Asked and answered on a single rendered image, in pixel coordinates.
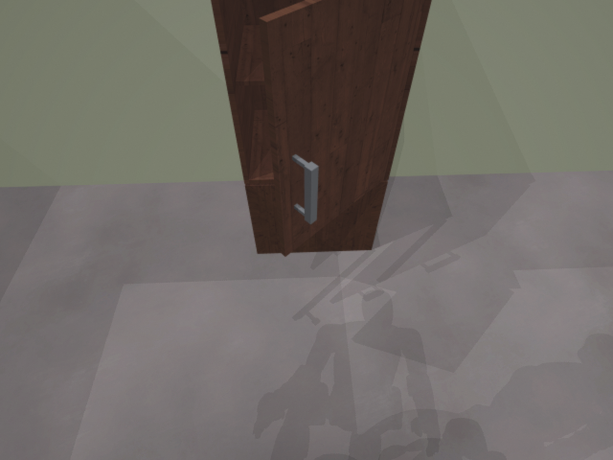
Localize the handle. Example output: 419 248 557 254
292 154 319 224

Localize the cupboard door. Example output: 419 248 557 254
259 0 425 257

